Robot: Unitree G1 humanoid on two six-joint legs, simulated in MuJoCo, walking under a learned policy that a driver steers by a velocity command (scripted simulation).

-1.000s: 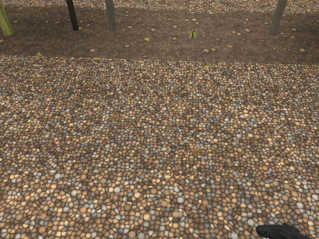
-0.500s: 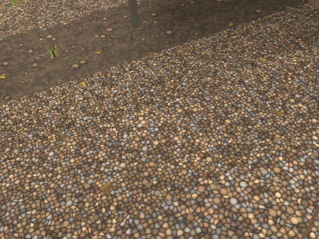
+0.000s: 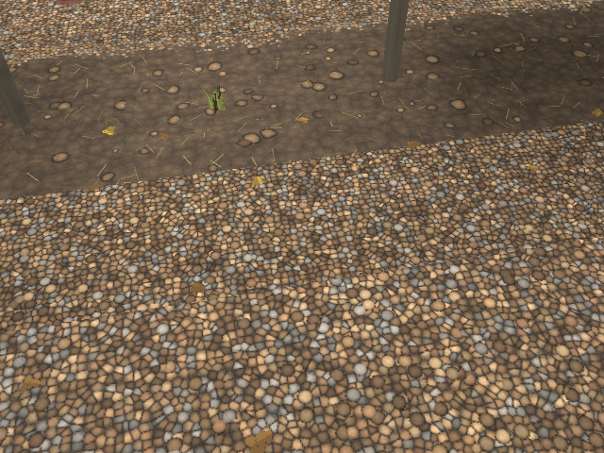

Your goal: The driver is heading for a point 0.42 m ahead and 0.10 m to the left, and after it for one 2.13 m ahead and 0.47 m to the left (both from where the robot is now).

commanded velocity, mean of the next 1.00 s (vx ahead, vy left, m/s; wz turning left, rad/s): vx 0.22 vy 0.00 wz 0.40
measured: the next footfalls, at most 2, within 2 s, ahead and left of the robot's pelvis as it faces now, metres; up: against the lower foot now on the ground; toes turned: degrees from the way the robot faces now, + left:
right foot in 0.38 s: +0.30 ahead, -0.10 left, +0.00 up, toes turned +17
left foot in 0.72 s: +0.46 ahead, +0.23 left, -0.18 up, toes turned +32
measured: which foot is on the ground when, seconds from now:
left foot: down 0.00-0.38, up 0.40-0.70, down 0.72-1.00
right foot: up 0.00-0.36, down 0.38-0.72, up 0.74-0.94, down 0.96-1.00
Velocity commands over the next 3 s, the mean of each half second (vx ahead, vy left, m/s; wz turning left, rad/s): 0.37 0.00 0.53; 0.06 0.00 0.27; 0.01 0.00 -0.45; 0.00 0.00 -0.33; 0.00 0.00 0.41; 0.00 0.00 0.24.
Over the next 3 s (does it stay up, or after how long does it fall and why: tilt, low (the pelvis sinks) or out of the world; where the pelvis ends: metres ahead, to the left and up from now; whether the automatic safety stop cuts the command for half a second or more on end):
stays up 0.54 0.22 -0.16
